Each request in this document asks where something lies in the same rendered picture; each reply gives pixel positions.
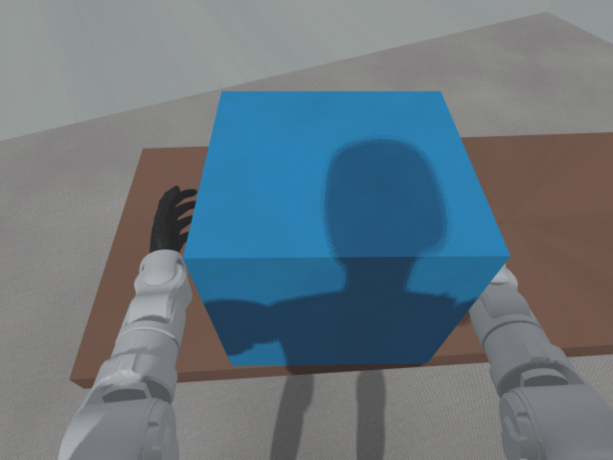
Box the robot right forearm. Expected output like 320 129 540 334
468 264 613 417

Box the robot left hand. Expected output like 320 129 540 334
149 186 197 253

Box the robot left forearm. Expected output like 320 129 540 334
57 249 193 460

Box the robot right upper arm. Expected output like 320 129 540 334
499 384 613 460

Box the robot left upper arm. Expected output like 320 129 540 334
61 398 179 460

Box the carton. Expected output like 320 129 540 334
183 91 511 366

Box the table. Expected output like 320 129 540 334
69 132 613 389

